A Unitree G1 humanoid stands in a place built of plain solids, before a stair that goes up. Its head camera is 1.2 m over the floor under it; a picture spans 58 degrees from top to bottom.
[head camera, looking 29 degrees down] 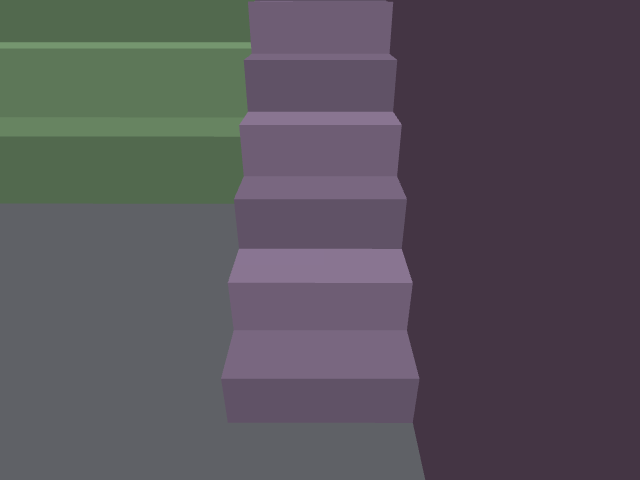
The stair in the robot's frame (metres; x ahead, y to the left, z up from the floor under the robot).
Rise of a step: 0.20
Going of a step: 0.22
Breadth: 0.60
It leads straight ahead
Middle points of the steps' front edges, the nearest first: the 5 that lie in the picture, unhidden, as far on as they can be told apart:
0.94 0.00 0.20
1.16 0.00 0.40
1.38 0.00 0.60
1.60 0.00 0.80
1.82 0.00 1.00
